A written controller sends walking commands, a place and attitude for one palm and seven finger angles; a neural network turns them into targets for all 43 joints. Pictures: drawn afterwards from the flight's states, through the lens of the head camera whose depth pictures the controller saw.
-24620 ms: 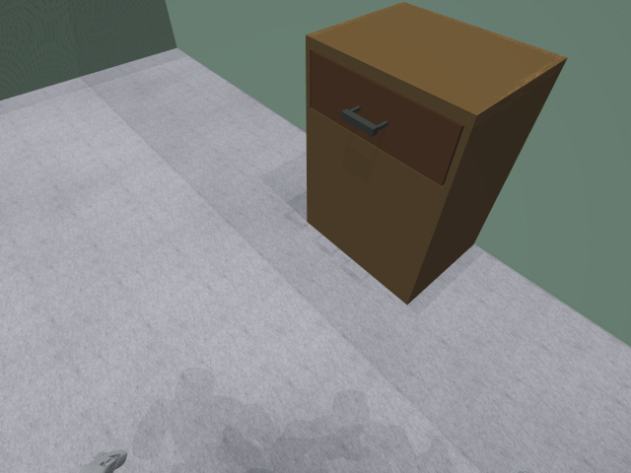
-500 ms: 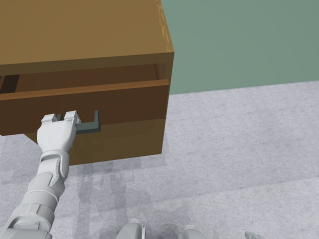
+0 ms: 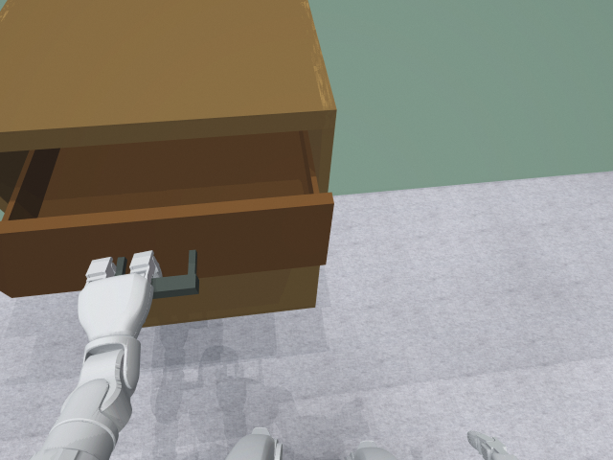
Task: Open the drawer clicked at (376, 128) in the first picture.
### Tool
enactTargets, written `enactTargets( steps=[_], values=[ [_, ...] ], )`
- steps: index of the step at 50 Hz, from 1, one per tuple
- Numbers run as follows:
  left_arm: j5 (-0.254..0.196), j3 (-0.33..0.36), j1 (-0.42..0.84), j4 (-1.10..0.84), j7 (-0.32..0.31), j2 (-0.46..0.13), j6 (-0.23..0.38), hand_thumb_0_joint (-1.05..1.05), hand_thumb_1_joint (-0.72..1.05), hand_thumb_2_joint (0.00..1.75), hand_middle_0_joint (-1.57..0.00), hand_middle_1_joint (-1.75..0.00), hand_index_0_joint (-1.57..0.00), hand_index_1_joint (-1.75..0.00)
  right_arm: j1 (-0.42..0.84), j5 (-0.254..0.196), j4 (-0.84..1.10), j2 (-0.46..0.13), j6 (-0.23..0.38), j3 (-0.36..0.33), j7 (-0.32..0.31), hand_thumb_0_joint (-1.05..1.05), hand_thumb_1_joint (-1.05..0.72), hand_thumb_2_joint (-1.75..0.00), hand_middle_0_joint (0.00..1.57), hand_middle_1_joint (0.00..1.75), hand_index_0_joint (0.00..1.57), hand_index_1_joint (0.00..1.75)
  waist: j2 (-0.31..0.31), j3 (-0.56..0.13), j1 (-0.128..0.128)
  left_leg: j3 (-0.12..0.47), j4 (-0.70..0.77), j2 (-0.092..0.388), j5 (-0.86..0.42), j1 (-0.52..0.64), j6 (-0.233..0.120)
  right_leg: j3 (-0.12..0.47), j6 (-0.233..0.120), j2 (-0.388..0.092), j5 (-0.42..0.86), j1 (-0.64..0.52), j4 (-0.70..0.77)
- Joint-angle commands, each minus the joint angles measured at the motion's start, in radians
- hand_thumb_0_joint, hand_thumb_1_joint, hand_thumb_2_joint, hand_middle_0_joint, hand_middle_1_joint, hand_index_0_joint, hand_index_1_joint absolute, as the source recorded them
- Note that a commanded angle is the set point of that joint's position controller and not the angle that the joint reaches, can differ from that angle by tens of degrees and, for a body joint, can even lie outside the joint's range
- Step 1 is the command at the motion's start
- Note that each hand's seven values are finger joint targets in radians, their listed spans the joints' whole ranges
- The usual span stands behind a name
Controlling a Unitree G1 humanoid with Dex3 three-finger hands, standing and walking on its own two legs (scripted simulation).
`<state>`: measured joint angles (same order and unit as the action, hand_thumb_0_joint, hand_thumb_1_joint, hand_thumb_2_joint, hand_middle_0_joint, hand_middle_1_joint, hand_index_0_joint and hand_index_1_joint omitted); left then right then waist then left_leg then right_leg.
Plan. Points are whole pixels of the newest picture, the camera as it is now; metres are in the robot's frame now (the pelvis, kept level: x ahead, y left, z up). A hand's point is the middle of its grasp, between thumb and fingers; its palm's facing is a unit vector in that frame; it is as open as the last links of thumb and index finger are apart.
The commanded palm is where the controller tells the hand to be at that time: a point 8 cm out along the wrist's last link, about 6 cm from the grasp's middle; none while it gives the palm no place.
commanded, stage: pull the drawer open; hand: left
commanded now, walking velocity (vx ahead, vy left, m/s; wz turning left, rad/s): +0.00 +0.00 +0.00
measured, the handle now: (156, 274) +0.37 +0.24 -0.03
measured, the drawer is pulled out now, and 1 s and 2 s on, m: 0.14 0.26 0.30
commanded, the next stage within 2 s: open the thumb to release the handle in 1.78 s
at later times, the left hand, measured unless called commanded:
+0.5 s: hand (130, 357) +0.26 +0.26 -0.06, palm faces -0.04 -0.04 -1.00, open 5.3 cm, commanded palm +0.23 +0.23 -0.01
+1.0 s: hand (124, 402) +0.20 +0.25 -0.06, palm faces -0.05 -0.07 -1.00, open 5.4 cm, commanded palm +0.17 +0.22 -0.01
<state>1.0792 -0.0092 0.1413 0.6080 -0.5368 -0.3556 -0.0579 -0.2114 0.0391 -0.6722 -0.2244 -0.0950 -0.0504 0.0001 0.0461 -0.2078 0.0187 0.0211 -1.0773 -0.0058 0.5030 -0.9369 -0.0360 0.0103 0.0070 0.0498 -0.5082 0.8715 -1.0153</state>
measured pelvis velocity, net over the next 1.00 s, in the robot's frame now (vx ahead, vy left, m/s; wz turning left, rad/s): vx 0.01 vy -0.01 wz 0.02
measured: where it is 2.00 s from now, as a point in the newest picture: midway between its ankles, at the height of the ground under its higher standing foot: outside the picture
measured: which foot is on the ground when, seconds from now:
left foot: down 0.00-1.00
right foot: down 0.00-1.00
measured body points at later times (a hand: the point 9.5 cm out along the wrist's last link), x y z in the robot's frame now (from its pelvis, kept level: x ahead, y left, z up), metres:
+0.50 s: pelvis +0.00 -0.01 +0.00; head +0.07 -0.01 +0.44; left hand +0.25 +0.25 +0.00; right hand +0.16 -0.25 -0.12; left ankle +0.00 +0.09 -0.66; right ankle -0.02 -0.13 -0.66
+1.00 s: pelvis +0.01 -0.01 -0.01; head +0.08 -0.02 +0.44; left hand +0.20 +0.24 +0.00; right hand +0.20 -0.24 -0.12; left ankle +0.00 +0.09 -0.66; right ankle -0.02 -0.13 -0.66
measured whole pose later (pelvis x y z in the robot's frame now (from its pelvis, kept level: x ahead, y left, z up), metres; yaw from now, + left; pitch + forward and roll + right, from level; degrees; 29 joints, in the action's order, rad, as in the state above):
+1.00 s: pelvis +0.01 -0.01 -0.01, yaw +1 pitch +19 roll -2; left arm 1.08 -0.05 -0.37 0.16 -0.58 -0.30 -0.08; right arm -0.13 0.06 -0.59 -0.23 -0.08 -0.03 0.02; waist 0.05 -0.21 -0.03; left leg 0.03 -1.13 -0.01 0.55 -0.92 -0.02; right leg 0.00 -0.01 0.05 -0.57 0.86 -1.09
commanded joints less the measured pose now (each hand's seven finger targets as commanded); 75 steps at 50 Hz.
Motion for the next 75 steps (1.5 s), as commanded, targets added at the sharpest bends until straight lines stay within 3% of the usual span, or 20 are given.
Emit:
enactTargets(
  steps=[1, 8, 10, 13, 14, 18, 20, 22, 24, 28, 30, 36, 39, 41, 48, 52, 58, 63, 69, 75],
  values=[
    [0.005, 0.0, 0.061, -0.199, -0.047, -0.084, 0.016, 0.0, 0.9, 0.9, -0.4, -1.35, -0.4, -1.35, -0.004, -0.002, 0.118, -0.145, 0.037, -0.051, -0.009, 0.0, -0.9, -0.9, 0.2, 0.3, 0.2, 0.3, 0.021, -0.295, -0.004, 0.017, 0.136, 0.016, -0.456, 0.374, 0.015, -0.075, -0.058, 0.021, 0.335, -0.069, 0.1],
    [0.011, -0.03, 0.007, -0.26, -0.06, -0.051, 0.008, 0.0, 0.9, 0.9, -0.4, -1.35, -0.4, -1.35, 0.021, 0.0, 0.126, -0.14, 0.053, -0.048, -0.01, 0.0, -0.9, -0.9, 0.2, 0.3, 0.2, 0.3, 0.014, -0.268, 0.0, 0.018, 0.138, 0.013, -0.419, 0.37, 0.014, -0.075, -0.059, 0.019, 0.318, -0.062, 0.104],
    [0.009, -0.025, -0.012, -0.284, -0.062, -0.057, 0.004, 0.0, 0.9, 0.9, -0.4, -1.35, -0.4, -1.35, 0.037, 0.001, 0.13, -0.139, 0.053, -0.043, -0.009, 0.0, -0.9, -0.9, 0.2, 0.3, 0.2, 0.3, 0.031, -0.275, -0.006, 0.015, 0.14, 0.012, -0.417, 0.371, 0.015, -0.075, -0.058, 0.016, 0.316, -0.063, 0.102],
    [0.011, -0.023, -0.032, -0.292, -0.063, -0.06, 0.0, 0.0, 0.9, 0.9, -0.4, -1.35, -0.4, -1.35, 0.039, 0.002, 0.132, -0.139, 0.058, -0.043, -0.013, 0.0, -0.9, -0.9, 0.2, 0.3, 0.2, 0.3, -0.001, -0.254, -0.003, 0.013, 0.139, 0.008, -0.378, 0.348, 0.013, -0.074, -0.059, 0.017, 0.308, -0.072, 0.103],
    [0.009, -0.002, -0.059, -0.311, -0.064, -0.077, -0.003, 0.0, 0.9, 0.9, -0.4, -1.35, -0.4, -1.35, 0.047, 0.003, 0.141, -0.141, 0.059, -0.041, -0.015, 0.0, -0.9, -0.9, 0.2, 0.3, 0.2, 0.3, 0.007, -0.266, -0.016, 0.016, 0.141, 0.008, -0.394, 0.35, 0.014, -0.073, -0.062, 0.016, 0.314, -0.081, 0.099],
    [0.014, -0.073, -0.056, -0.334, -0.064, -0.014, -0.009, 0.0, 0.9, 0.9, -0.4, -1.35, -0.4, -1.35, 0.059, 0.002, 0.145, -0.131, 0.063, -0.04, -0.012, 0.0, -0.9, -0.9, 0.2, 0.3, 0.2, 0.3, 0.029, -0.228, 0.0, 0.019, 0.143, 0.008, -0.363, 0.364, 0.014, -0.079, -0.061, 0.013, 0.277, -0.05, 0.106],
    [0.015, -0.036, -0.086, -0.335, -0.063, -0.048, -0.012, 0.0, 0.9, 0.9, -0.4, -1.35, -0.4, -1.35, 0.07, 0.003, 0.146, -0.133, 0.061, -0.035, -0.015, 0.0, -0.9, -0.9, 0.2, 0.3, 0.2, 0.3, 0.003, -0.256, -0.012, 0.012, 0.136, 0.004, -0.365, 0.353, 0.011, -0.071, -0.059, 0.013, 0.299, -0.071, 0.103],
    [0.013, -0.06, -0.089, -0.352, -0.058, -0.027, -0.013, 0.0, 0.9, 0.9, -0.4, -1.35, -0.4, -1.35, 0.077, 0.004, 0.152, -0.131, 0.063, -0.033, -0.017, 0.0, -0.9, -0.9, 0.2, 0.3, 0.2, 0.3, -0.009, -0.246, -0.006, 0.014, 0.136, 0.003, -0.344, 0.344, 0.011, -0.073, -0.058, 0.011, 0.288, -0.066, 0.104],
    [0.013, -0.051, -0.126, -0.379, -0.055, -0.036, -0.01, 0.0, 0.9, 0.9, -0.4, -1.35, -0.4, -1.35, 0.078, 0.003, 0.158, -0.13, 0.067, -0.035, -0.017, 0.0, -0.9, -0.9, 0.2, 0.3, 0.2, 0.3, 0.019, -0.246, -0.016, 0.015, 0.137, 0.005, -0.377, 0.361, 0.012, -0.073, -0.064, 0.012, 0.302, -0.075, 0.101],
    [0.008, -0.075, -0.191, -0.398, -0.048, -0.009, -0.014, 0.0, 0.9, 0.9, -0.4, -1.35, -0.4, -1.35, 0.086, 0.004, 0.169, -0.125, 0.064, -0.031, -0.014, 0.0, -0.9, -0.9, 0.2, 0.3, 0.2, 0.3, -0.002, -0.235, -0.015, 0.009, 0.129, -0.001, -0.362, 0.343, 0.008, -0.07, -0.06, 0.01, 0.315, -0.089, 0.102],
    [0.012, -0.047, -0.22, -0.423, -0.049, -0.036, -0.008, 0.0, 0.9, 0.9, -0.4, -1.35, -0.4, -1.35, 0.101, 0.007, 0.172, -0.124, 0.062, -0.028, -0.015, 0.0, -0.9, -0.9, 0.2, 0.3, 0.2, 0.3, 0.002, -0.253, -0.025, 0.006, 0.121, 0.0, -0.39, 0.353, 0.01, -0.066, -0.06, 0.008, 0.342, -0.092, 0.093],
    [-0.001, -0.05, -0.427, -0.495, -0.048, -0.016, 0.001, 0.0, 0.9, 0.9, -0.4, -1.35, -0.4, -1.35, 0.111, 0.008, 0.202, -0.118, 0.064, -0.027, -0.004, 0.0, -0.9, -0.9, 0.2, 0.3, 0.2, 0.3, -0.002, -0.238, -0.043, 0.002, 0.103, -0.002, -0.439, 0.344, 0.009, -0.063, -0.06, 0.008, 0.401, -0.118, 0.077],
    [-0.001, -0.05, -0.444, -0.521, -0.051, -0.015, 0.004, 0.0, 0.9, 0.9, -0.4, -1.35, -0.4, -1.35, 0.123, 0.011, 0.207, -0.12, 0.062, -0.024, 0.002, 0.0, -0.9, -0.9, 0.2, 0.3, 0.2, 0.3, -0.012, -0.217, -0.032, 0.007, 0.096, 0.001, -0.418, 0.323, 0.008, -0.063, -0.061, 0.008, 0.391, -0.103, 0.073],
    [0.006, -0.04, -0.505, -0.544, -0.06, -0.02, 0.009, 0.0, 0.9, 0.9, -0.4, -1.35, -0.4, -1.35, 0.128, 0.013, 0.219, -0.118, 0.061, -0.025, 0.006, 0.0, -0.9, -0.9, 0.2, 0.3, 0.2, 0.3, -0.002, -0.219, -0.044, 0.009, 0.089, 0.001, -0.428, 0.328, 0.01, -0.064, -0.061, 0.008, 0.382, -0.09, 0.06],
    [0.005, -0.057, -0.58, -0.605, -0.071, 0.001, 0.015, 0.0, 0.9, 0.9, -0.4, -1.35, -0.4, -1.35, 0.137, 0.017, 0.237, -0.119, 0.06, -0.023, 0.016, 0.0, -0.9, -0.9, 0.2, 0.3, 0.2, 0.3, -0.026, -0.225, -0.039, 0.015, 0.066, 0.002, -0.431, 0.317, 0.007, -0.068, -0.057, 0.006, 0.383, -0.073, 0.04],
    [0.01, -0.027, -0.633, -0.629, -0.079, -0.026, 0.022, 0.0, 0.9, 0.9, -0.4, -1.35, -0.4, -1.35, 0.152, 0.02, 0.248, -0.118, 0.059, -0.016, 0.015, 0.0, -0.9, -0.9, 0.2, 0.3, 0.2, 0.3, -0.021, -0.233, -0.055, 0.013, 0.058, 0.0, -0.43, 0.308, 0.01, -0.065, -0.058, 0.006, 0.385, -0.067, 0.026],
    [0.008, -0.075, -0.683, -0.675, -0.07, 0.011, 0.025, 0.0, 0.9, 0.9, -0.4, -1.35, -0.4, -1.35, 0.162, 0.019, 0.275, -0.115, 0.056, -0.01, 0.023, 0.0, -0.9, -0.9, 0.2, 0.3, 0.2, 0.3, -0.009, -0.193, -0.051, 0.021, 0.06, -0.001, -0.389, 0.298, 0.007, -0.076, -0.06, 0.005, 0.319, -0.04, 0.028],
    [0.012, -0.036, -0.679, -0.669, -0.072, -0.022, 0.038, 0.0, 0.9, 0.9, -0.4, -1.35, -0.4, -1.35, 0.168, 0.023, 0.279, -0.112, 0.059, -0.006, 0.015, 0.0, -0.9, -0.9, 0.2, 0.3, 0.2, 0.3, -0.04, -0.174, -0.051, 0.015, 0.054, -0.007, -0.293, 0.249, 0.005, -0.07, -0.061, 0.003, 0.282, -0.03, 0.028],
    [0.001, -0.005, -0.796, -0.692, -0.071, -0.043, 0.053, 0.0, 0.9, 0.9, -0.4, -1.35, -0.4, -1.35, 0.179, 0.021, 0.299, -0.107, 0.065, 0.001, 0.016, 0.0, -0.9, -0.9, 0.2, 0.3, 0.2, 0.3, 0.0, -0.203, -0.077, 0.008, 0.048, -0.008, -0.317, 0.249, 0.007, -0.062, -0.067, 0.002, 0.3, -0.045, 0.015],
    [-0.013, 0.016, -0.915, -0.704, -0.06, -0.051, 0.066, 0.0, 0.9, 0.9, -0.4, -1.35, -0.4, -1.35, 0.19, 0.02, 0.311, -0.102, 0.057, 0.007, 0.026, 0.0, -0.9, -0.9, 0.2, 0.3, 0.2, 0.3, -0.021, -0.188, -0.098, 0.003, 0.046, -0.009, -0.332, 0.232, 0.008, -0.055, -0.068, 0.005, 0.324, -0.059, 0.008]
  ],
)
